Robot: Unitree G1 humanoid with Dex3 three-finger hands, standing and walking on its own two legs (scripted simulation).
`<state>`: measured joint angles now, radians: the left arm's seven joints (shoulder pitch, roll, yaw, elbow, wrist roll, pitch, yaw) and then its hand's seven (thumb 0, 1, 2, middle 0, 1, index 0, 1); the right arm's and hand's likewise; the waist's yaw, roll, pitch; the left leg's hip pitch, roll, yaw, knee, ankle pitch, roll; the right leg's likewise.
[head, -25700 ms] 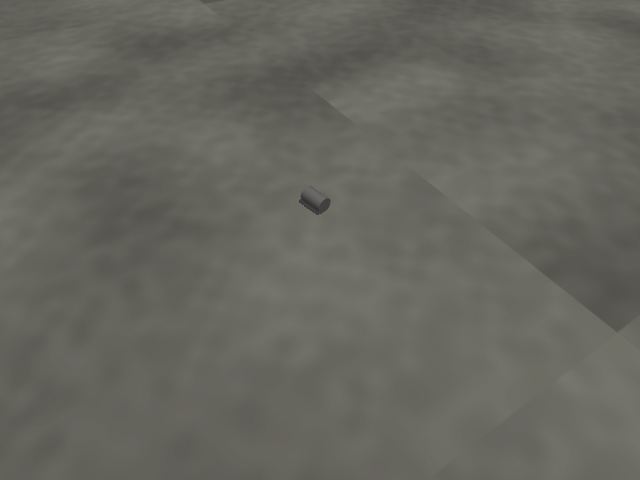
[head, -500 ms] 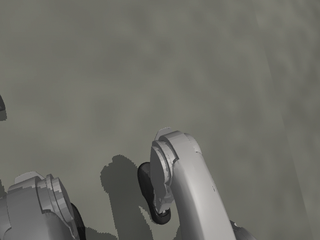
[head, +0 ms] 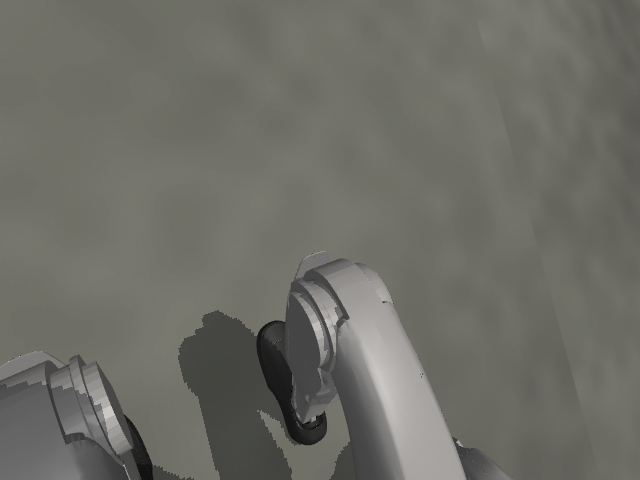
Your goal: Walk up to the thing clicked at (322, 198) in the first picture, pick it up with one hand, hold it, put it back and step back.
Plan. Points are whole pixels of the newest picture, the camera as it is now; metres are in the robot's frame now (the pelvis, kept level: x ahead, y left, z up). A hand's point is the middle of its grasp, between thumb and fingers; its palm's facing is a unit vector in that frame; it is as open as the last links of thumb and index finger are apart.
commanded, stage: rest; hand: left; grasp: from above
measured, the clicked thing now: out of the picture +0.48 +0.32 -0.26
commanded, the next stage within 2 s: open in 0.38 s
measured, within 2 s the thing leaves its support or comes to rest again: rests again in 0.92 s
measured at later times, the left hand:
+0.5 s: hand out of the picture +0.48 +0.31 -0.24, palm faces -0.43 -0.15 -0.89, open 10.1 cm
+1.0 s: hand out of the picture +0.48 +0.31 -0.23, palm faces -0.43 -0.16 -0.89, open 12.5 cm
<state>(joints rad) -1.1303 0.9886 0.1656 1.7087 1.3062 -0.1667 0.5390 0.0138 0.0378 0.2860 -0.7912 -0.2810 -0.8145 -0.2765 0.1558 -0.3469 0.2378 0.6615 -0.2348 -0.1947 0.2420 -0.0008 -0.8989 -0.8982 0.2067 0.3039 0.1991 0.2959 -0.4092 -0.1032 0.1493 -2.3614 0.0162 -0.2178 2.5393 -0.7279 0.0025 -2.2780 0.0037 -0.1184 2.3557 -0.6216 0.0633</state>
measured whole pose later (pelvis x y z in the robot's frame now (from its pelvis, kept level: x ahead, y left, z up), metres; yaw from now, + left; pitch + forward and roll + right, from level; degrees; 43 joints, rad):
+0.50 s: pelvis +0.00 +0.00 +0.00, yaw -1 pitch +29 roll -14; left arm -1.17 1.03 0.12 1.76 1.28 -0.16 0.57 0.01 0.02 0.32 -0.78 -0.33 -0.80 -0.33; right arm 0.13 -0.36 0.29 0.64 -0.23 -0.24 0.26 0.00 -0.90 -0.90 0.21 0.30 0.20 0.30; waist -0.43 -0.12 0.18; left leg -2.35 0.02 -0.24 2.55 -0.73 0.00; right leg -2.27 0.02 -0.13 2.35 -0.61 0.07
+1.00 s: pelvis -0.01 +0.00 +0.00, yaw -2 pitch +29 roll -14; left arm -1.18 1.06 0.11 1.77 1.26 -0.17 0.55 0.00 -0.24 0.77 -0.35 -0.73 -0.34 -0.73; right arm 0.14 -0.37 0.31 0.63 -0.23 -0.22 0.24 0.00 -0.89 -0.90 0.21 0.30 0.20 0.30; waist -0.44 -0.12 0.19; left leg -2.35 0.02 -0.24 2.53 -0.72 0.01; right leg -2.26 0.02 -0.14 2.33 -0.60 0.07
